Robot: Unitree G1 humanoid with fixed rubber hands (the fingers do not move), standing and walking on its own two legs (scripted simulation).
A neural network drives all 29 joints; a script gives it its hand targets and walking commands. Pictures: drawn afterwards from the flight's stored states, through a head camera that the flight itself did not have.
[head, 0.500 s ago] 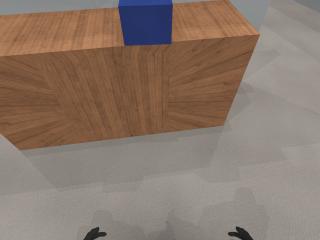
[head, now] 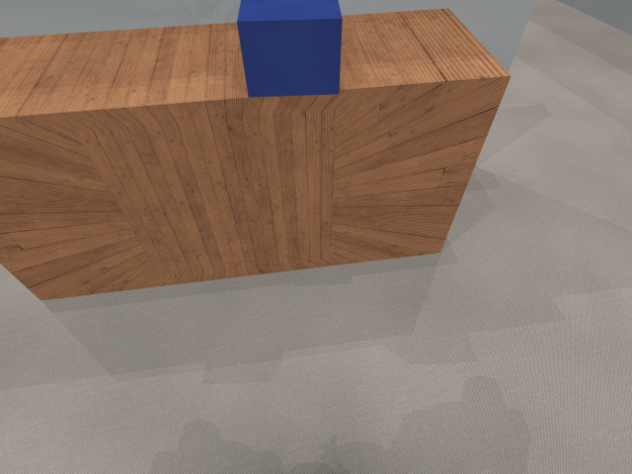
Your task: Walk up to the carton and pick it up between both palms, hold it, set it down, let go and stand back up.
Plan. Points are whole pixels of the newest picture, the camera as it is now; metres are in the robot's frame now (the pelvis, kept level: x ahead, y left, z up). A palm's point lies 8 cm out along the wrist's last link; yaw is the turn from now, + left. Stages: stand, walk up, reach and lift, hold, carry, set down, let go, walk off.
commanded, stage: stand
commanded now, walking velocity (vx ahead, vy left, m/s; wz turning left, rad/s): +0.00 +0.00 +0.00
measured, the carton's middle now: (291, 30) +1.07 +0.07 +0.06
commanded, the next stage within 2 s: none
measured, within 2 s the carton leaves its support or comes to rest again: neither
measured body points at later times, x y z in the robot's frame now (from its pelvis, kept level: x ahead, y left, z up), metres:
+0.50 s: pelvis +0.01 +0.00 +0.01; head +0.02 +0.00 +0.46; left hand -0.01 +0.20 -0.15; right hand +0.00 -0.21 -0.15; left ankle +0.00 +0.12 -0.73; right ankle +0.00 -0.12 -0.73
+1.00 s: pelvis +0.00 +0.00 +0.01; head +0.00 +0.00 +0.46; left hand -0.02 +0.20 -0.16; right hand -0.03 -0.19 -0.16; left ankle +0.00 +0.12 -0.73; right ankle +0.00 -0.12 -0.73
